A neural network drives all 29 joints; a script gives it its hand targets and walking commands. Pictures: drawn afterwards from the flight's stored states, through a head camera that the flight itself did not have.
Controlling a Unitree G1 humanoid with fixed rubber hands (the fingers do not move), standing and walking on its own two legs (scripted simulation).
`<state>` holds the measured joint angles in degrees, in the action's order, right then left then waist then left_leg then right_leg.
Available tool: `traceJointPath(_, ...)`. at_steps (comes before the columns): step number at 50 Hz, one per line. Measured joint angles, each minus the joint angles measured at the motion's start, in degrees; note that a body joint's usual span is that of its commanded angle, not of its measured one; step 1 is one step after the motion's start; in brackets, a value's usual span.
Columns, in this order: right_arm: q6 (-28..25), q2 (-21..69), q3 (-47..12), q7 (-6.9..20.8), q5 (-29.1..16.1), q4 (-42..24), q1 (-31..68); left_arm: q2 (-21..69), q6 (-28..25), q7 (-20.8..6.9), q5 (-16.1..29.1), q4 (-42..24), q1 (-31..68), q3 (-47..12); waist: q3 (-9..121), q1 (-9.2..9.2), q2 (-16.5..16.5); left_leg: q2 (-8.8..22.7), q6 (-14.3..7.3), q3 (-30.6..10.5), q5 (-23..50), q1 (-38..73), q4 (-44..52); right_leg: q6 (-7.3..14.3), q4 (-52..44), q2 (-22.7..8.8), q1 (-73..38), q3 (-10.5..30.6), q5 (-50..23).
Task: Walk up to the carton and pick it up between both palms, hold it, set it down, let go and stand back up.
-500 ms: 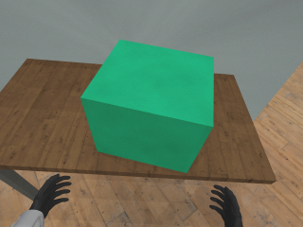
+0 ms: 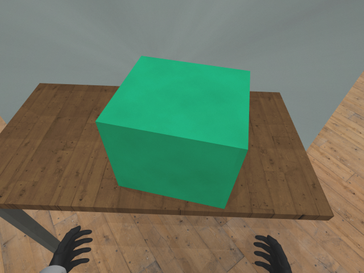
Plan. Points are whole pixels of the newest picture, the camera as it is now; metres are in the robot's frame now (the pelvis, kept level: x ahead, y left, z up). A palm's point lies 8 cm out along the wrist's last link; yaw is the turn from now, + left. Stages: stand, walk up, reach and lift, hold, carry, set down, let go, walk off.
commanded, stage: let go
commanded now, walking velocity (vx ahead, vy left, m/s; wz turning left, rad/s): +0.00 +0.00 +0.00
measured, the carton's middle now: (181, 130) +0.50 -0.01 +0.01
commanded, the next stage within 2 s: stand in 0.36 s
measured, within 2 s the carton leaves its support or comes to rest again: neither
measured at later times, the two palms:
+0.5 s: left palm (63, 270) +0.17 +0.25 -0.07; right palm out of the picture +0.14 -0.23 -0.09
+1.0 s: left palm out of the picture +0.14 +0.26 -0.08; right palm out of the picture +0.12 -0.28 -0.10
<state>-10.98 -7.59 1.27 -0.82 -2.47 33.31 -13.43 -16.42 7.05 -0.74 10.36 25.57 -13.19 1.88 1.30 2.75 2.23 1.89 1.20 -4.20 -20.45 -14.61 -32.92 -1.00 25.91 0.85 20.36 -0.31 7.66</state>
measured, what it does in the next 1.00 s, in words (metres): stands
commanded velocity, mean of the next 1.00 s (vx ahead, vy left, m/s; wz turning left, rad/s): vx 0.00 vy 0.00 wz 0.00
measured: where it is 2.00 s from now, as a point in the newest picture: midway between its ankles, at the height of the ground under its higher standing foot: outside the picture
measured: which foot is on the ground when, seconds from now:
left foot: down 0.00-1.00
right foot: down 0.00-1.00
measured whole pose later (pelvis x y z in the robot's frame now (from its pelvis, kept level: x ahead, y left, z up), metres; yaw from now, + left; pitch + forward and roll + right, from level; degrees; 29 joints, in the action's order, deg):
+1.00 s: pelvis +0.01 -0.01 +0.00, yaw +1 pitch +0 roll +0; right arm -2.4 -18.0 2.7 0.7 2.9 43.0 -12.8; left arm -15.8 -0.9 -0.3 2.6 38.3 -12.9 1.9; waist -0.1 2.8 2.0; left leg 0.1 1.2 -4.7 -21.2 -12.2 -32.9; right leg -0.8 32.0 -1.1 20.4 -0.7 12.0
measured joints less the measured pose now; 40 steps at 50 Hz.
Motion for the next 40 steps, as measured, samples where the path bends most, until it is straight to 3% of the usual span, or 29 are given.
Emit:
traceJointPath(7,0.38,-0.74,1.16,1.36,2.55,2.75,0.70,1.66,2.69,0.94,-1.66,1.24,-0.10,-0.01,-0.22,0.00,0.00,0.01,0.05,-0.05,-0.12,0.03,0.00,0.06,0.12,0.00,0.00,-0.06,0.21)
traceJointPath(21,-0.22,-0.91,1.46,2.18,3.00,5.39,1.50,2.67,2.25,2.64,-3.19,1.23,-0.13,0.00,-1.36,0.00,0.00,0.01,0.05,-0.03,-0.52,0.03,0.00,0.07,0.12,-0.02,0.00,-0.07,0.62)
traceJointPath(25,3.42,-2.78,1.49,1.72,5.15,6.88,1.49,2.29,-2.39,1.92,-6.73,4.05,0.29,0.00,-1.35,0.00,-0.26,-0.86,0.05,-0.07,-0.62,0.86,-0.01,0.07,2.19,-0.90,0.02,-0.04,1.90)
traceJointPath(29,6.72,-5.65,1.48,1.51,5.40,8.52,1.39,1.68,-5.02,1.10,-7.43,6.21,0.29,0.01,-1.36,0.00,-0.27,-1.72,0.05,-0.14,-0.72,1.70,0.00,0.07,4.27,-1.78,0.03,-0.02,3.31)
traceJointPath(40,8.53,-10.02,1.46,1.51,5.40,9.19,1.12,0.76,-7.40,0.35,-7.72,10.72,0.27,0.00,-1.36,0.00,-0.27,-1.83,0.05,-0.54,-0.81,2.36,0.00,0.12,5.99,-1.94,0.03,-0.37,4.36)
